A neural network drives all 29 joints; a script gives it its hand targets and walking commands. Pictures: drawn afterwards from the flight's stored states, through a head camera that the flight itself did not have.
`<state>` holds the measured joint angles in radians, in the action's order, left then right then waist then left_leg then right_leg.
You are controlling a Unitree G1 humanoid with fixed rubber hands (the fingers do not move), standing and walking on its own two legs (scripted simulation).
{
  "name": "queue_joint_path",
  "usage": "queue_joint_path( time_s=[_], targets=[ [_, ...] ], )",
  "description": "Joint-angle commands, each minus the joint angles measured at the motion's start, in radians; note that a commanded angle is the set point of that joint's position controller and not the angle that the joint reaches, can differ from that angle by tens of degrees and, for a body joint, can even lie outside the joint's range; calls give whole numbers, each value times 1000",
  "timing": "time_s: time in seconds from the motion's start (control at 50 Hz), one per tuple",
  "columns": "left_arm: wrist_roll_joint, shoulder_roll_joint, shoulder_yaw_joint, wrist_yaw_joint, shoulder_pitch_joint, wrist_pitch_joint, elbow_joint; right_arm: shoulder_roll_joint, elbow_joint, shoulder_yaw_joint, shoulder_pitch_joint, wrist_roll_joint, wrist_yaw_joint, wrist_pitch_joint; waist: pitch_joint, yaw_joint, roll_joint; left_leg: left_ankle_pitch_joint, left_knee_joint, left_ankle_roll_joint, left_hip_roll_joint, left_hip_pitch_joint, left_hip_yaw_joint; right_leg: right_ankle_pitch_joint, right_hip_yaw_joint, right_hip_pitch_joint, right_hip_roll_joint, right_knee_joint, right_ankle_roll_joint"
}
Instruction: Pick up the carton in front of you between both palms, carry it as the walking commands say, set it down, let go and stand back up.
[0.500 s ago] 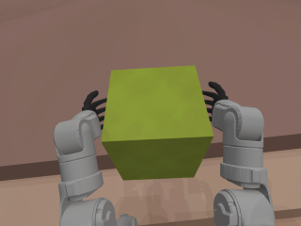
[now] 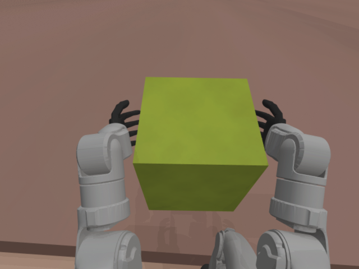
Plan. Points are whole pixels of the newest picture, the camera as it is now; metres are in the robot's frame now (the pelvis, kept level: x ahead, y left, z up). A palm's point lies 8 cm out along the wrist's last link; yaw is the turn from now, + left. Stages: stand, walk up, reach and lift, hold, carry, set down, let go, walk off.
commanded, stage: carry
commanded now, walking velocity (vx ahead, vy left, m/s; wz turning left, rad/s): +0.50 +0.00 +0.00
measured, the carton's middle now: (193, 150) +0.37 +0.01 +0.10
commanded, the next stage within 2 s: none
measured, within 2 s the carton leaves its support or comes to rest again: neither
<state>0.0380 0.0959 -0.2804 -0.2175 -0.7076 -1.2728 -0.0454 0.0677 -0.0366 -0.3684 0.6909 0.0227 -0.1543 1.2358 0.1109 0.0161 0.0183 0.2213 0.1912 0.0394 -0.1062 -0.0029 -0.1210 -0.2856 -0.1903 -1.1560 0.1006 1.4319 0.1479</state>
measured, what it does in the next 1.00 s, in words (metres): climbs: right foot 0.15 m higher, then left foot 0.15 m higher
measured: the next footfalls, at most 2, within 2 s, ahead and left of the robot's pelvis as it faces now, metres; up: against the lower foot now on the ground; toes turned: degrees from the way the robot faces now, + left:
right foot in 0.02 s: +0.23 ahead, -0.11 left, +0.15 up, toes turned -7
left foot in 0.60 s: +0.58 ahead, +0.10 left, +0.30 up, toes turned +8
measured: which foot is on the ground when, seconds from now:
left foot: down 0.00-0.06, up 0.08-0.58, down 0.60-1.00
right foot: up 0.00-0.00, down 0.02-0.60, up 0.62-1.00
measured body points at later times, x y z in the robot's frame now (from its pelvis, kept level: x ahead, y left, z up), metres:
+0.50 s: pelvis +0.29 +0.00 +0.15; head +0.29 -0.04 +0.59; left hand +0.65 +0.14 +0.33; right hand +0.65 -0.16 +0.31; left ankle +0.47 +0.11 -0.35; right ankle +0.19 -0.10 -0.61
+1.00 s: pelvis +0.59 +0.02 +0.28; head +0.59 +0.04 +0.73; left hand +0.95 +0.17 +0.44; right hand +0.95 -0.13 +0.45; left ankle +0.54 +0.10 -0.46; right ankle +0.75 -0.12 -0.37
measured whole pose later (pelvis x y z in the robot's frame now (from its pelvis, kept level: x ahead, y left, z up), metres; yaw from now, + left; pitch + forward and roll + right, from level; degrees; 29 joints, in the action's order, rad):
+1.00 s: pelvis +0.59 +0.02 +0.28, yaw +0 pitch +4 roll +0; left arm 0.04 0.09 -0.30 -0.17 -0.64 -1.24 -0.13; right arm 0.09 -0.07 -0.30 0.67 0.03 -0.17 1.19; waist 0.08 -0.03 0.04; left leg 0.33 0.48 0.07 0.01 -0.23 -0.14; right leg -0.08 -0.05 -0.84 0.10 1.00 0.04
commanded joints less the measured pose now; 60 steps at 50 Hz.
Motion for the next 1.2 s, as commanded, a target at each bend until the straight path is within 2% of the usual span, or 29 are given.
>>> queue_joint_path(
  time_s=[0.0, 0.02, 0.04, 0.06, 0.08, 0.12, 0.14, 0.22, 0.26, 0.3, 0.34, 0.4, 0.44, 0.46, 0.52, 0.56, 0.58, 0.6, 0.62, 0.66, 0.7, 0.76, 0.86, 1.02, 1.08, 1.12, 1.14, 1.16, 1.18],
  targets=[
    [-239, 783, 581, 18, -660, 34, -30, 658, 26, 500, 524, -137, 31, 13, 445, 110, -326, -1599, 289, 130, -108, 32, -95, 28, -118, 659, -168, -322, 20],
    [-256, 818, 599, 29, -685, 40, -28, 670, 20, 495, 536, -130, 33, 6, 504, 160, -298, -1574, 528, 97, -91, 40, -96, 37, -95, 822, -209, -561, 0],
    [-264, 844, 602, 43, -693, 52, -23, 681, 12, 498, 572, -115, 32, -5, 556, 156, -198, -1176, 795, 54, -36, -141, 8, 46, 203, 1044, -122, -752, 29],
    [-282, 855, 611, 54, -710, 68, -24, 713, 13, 483, 508, -82, 35, -13, 621, 110, 247, -131, 1257, -41, 174, -552, 97, 501, 846, 1318, 200, -965, 195],
    [-310, 888, 634, 69, -683, 81, -21, 715, 25, 476, 506, -76, 38, -20, 693, 106, 231, -36, 1631, -14, 219, -621, 302, 545, 971, 1315, 223, -969, 271],
    [-355, 959, 669, 99, -757, 115, -86, 793, -26, 516, 562, -85, 46, -41, 568, 74, 71, -50, 1760, 40, 153, -825, 288, 250, 796, 1250, 173, -907, 189],
    [-364, 990, 689, 112, -780, 124, -101, 810, -49, 533, 591, -88, 48, -53, 466, 50, 54, -52, 1745, 59, 126, -918, 273, 115, 715, 1209, 157, -915, 135],
    [-348, 951, 701, 129, -677, 145, -112, 809, -105, 639, 570, -117, 38, -85, 362, 32, -29, 60, 1605, 68, 70, -1007, 175, -36, 519, 1166, 166, -1000, 97],
    [-314, 878, 677, 116, -611, 137, -123, 782, -103, 661, 524, -128, 30, -81, 328, 60, 14, 64, 1636, 61, 63, -1113, 98, 116, 477, 1210, 169, -1038, 116],
    [-274, 789, 626, 100, -547, 118, -106, 756, -102, 681, 506, -143, 20, -64, 288, 84, 91, 183, 1924, 79, 52, -1390, 77, 186, 497, 1354, 220, -1082, 149],
    [-238, 709, 568, 87, -502, 93, -79, 712, -103, 672, 520, -154, 3, -44, 229, 85, 65, 276, 2016, 87, 26, -1580, 96, 44, 480, 1402, 222, -1115, 118],
    [-234, 639, 520, 77, -530, 65, -82, 675, -73, 648, 558, -159, -25, -17, 109, 36, 71, 191, 1723, 60, -9, -1441, 1, -158, 317, 1152, 121, -1233, 59],
    [-233, 608, 502, 69, -548, 52, -81, 675, -65, 649, 586, -175, -39, -2, 119, 13, 153, 134, 1448, 48, -3, -1143, -91, 74, 169, 986, 77, -1402, 96],
    [-215, 594, 486, 64, -556, 46, -78, 688, -60, 653, 615, -181, -41, 4, 127, -4, 205, 114, 1348, 70, -6, -1028, -113, 314, 100, 967, 69, -1418, 86],
    [-187, 576, 437, 52, -513, 31, -46, 717, -22, 634, 614, -212, -43, 12, 279, -66, 253, 40, 1020, 127, 121, -654, -207, 1322, 5, 1111, 91, -1204, 56],
    [-153, 590, 419, 48, -510, 29, -48, 778, -18, 657, 642, -239, -29, 8, 403, -144, 296, 109, 752, 104, 202, -447, -147, 1670, 8, 1246, 112, -811, -16],
    [-138, 603, 420, 47, -532, 32, -49, 803, -17, 661, 641, -247, -16, 3, 503, -200, 232, 150, 595, 105, 177, -214, 29, 1407, 68, 1140, 78, -511, -49],
    [-106, 659, 419, 51, -469, 41, -39, 806, -24, 680, 674, -268, -5, -6, 629, -138, -192, 35, 361, 282, -162, 103, 709, 418, 147, 690, -101, -82, -125],
    [-95, 650, 421, 56, -502, 43, -43, 877, 12, 697, 644, -278, 10, -18, 679, -145, -319, -36, 215, 358, -194, 71, 964, 98, 342, 597, -212, 317, -112],
    [-109, 757, 454, 71, -564, 61, -73, 963, -56, 743, 739, -334, 49, -45, 557, -105, -95, 1, 340, 291, -169, 44, 764, 86, 374, 388, -149, 499, -56],
    [-121, 792, 496, 77, -619, 85, -101, 1018, -105, 770, 801, -354, 70, -71, 414, -67, -69, 82, 331, 213, -151, -70, 568, 39, 318, 296, -77, 424, -32],
    [-147, 791, 565, 79, -603, 110, -141, 983, -125, 780, 732, -347, 72, -81, 348, -46, -11, 173, 272, 206, -152, -130, 461, -137, 251, 283, -53, 234, -40],
    [-179, 747, 608, 73, -540, 90, -137, 805, -94, 696, 542, -242, 52, -57, 341, -68, -87, -193, 215, 200, -123, 8, 274, 116, 166, 191, -10, -100, -85],
    [-200, 683, 544, 43, -573, 24, -46, 657, -1, 572, 518, -163, 19, 9, 211, -87, -147, -385, 125, 144, -64, 63, 113, 281, 52, 393, -46, -748, -106],
    [-185, 669, 488, 35, -580, 7, 6, 659, 34, 542, 552, -160, 10, 23, 197, -41, -165, -637, 178, 76, -89, 94, 87, 307, 25, 572, -79, -921, -92],
    [-172, 668, 456, 34, -560, 4, 53, 671, 53, 524, 564, -154, 6, 28, 276, -4, -155, -754, 407, 15, -55, 46, 6, 293, -25, 880, -133, -1031, -93],
    [-160, 673, 442, 35, -555, 6, 68, 672, 65, 524, 576, -154, 4, 29, 357, 18, -82, -533, 599, -11, -35, -114, -7, 234, 68, 1121, -51, -1009, -90],
    [-150, 646, 424, 31, -580, 8, 88, 707, 82, 541, 598, -163, 4, 31, 485, 4, 157, -187, 882, -50, 41, -412, 6, 310, 496, 1408, 231, -945, 40],
    [-151, 674, 427, 32, -563, 16, 95, 722, 53, 547, 623, -169, 5, 29, 475, 27, 295, 249, 1052, -58, 179, -672, 57, 228, 774, 1488, 291, -1085, 128]
  ],
)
